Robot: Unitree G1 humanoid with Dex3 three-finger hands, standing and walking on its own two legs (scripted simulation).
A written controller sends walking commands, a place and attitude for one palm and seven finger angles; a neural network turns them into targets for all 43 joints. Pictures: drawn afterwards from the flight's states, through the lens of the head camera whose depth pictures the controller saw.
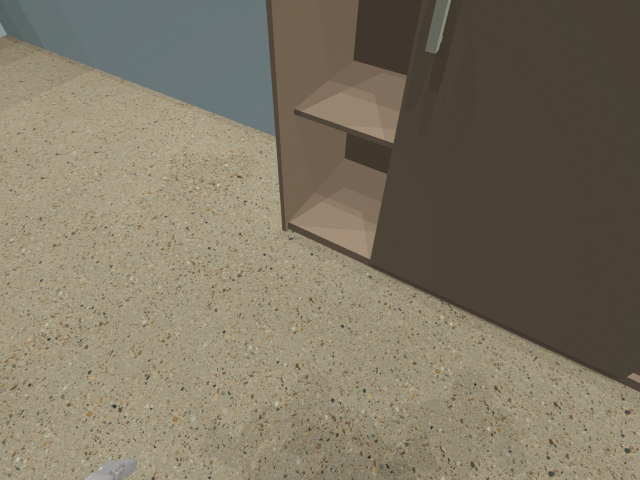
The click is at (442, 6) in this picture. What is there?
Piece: wardrobe's sliding door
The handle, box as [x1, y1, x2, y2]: [425, 0, 450, 53]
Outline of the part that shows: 450,0 436,0 425,49 426,51 434,53 438,49 442,37 441,35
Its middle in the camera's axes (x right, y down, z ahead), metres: +0.25 -0.49 +0.76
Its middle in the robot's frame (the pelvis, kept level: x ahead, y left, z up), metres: +0.94 -0.19 +0.23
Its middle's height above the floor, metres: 1.00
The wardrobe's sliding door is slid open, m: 0.39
